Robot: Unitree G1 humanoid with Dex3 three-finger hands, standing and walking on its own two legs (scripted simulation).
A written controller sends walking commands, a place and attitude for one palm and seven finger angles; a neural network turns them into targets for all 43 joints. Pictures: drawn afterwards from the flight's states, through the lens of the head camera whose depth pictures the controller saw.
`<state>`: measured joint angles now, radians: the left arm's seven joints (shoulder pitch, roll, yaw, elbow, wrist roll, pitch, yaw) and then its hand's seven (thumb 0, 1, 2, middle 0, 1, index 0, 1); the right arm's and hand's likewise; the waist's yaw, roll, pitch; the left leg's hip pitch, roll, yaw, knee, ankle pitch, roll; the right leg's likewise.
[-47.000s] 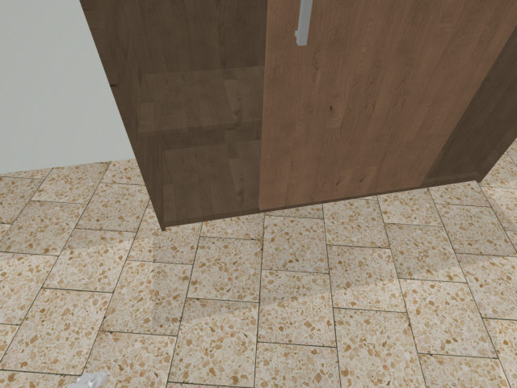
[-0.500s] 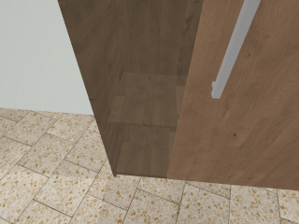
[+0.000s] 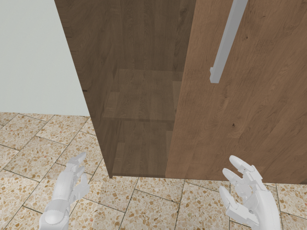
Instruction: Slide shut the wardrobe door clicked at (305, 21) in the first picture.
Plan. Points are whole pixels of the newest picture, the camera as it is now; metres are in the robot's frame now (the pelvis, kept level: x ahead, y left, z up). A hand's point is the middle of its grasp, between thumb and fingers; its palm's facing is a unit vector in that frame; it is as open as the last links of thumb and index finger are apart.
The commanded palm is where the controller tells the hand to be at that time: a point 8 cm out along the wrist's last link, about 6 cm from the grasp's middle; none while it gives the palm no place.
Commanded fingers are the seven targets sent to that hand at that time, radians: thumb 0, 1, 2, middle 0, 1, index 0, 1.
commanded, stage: raise the hand with hooked fingers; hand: right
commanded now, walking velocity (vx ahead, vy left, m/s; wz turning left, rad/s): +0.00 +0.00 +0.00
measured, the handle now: (229, 25) +0.55 -0.17 +0.30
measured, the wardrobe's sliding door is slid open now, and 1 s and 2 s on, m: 0.35 0.35 0.35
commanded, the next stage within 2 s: move the hooked fingers beside the handle in 1.64 s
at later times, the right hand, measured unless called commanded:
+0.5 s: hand (285, 163) +0.23 -0.24 +0.16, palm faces +0.04 +1.00 -0.08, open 11.9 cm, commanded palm +0.19 -0.29 +0.17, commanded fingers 0.00 0.24 -0.41 0.28 1.03 0.28 1.03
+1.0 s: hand out of the picture +0.25 -0.30 +0.27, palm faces +0.10 +0.98 -0.14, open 13.9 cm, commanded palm +0.21 -0.34 +0.27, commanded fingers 0.00 0.50 -0.30 0.30 1.20 0.30 1.20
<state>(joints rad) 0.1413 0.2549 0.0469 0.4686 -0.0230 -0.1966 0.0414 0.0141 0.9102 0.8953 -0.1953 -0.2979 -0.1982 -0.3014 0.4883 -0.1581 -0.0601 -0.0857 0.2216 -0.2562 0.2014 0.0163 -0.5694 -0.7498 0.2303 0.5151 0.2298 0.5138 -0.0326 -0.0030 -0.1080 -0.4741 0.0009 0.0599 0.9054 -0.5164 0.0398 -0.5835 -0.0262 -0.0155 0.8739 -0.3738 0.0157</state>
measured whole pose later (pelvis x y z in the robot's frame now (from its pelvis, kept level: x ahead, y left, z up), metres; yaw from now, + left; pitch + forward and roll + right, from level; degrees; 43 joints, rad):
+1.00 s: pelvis -0.01 -0.02 +0.04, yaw -2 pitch -4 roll +1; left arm 0.15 0.24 -0.12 0.64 -0.08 -0.27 0.09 0.02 0.90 0.89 -0.20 -0.30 -0.20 -0.30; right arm -0.14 -0.48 -0.44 -0.04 0.34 0.26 0.41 -0.01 0.49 -0.30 0.30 1.18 0.30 1.18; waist -0.09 -0.07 -0.01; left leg -0.09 0.01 0.09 0.46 -0.30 0.01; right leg -0.24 0.00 0.01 0.50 -0.19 -0.02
